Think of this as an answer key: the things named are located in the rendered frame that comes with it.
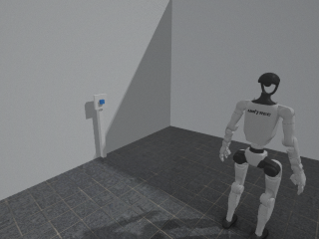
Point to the left robot foot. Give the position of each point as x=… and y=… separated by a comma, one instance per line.
x=226, y=224

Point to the left robot shin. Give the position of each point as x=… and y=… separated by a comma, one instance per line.
x=233, y=200

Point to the left robot forearm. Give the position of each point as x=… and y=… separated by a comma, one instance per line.
x=227, y=137

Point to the panel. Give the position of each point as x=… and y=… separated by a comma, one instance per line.
x=100, y=118

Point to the robot left hand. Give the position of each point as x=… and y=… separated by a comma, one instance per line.
x=224, y=151

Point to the robot left upper arm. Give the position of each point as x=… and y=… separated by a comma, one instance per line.
x=237, y=114

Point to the robot right upper arm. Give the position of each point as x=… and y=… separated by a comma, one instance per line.
x=288, y=124

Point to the right robot forearm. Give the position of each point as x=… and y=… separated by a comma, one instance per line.
x=294, y=157

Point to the robot right hand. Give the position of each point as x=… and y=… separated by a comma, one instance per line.
x=300, y=180

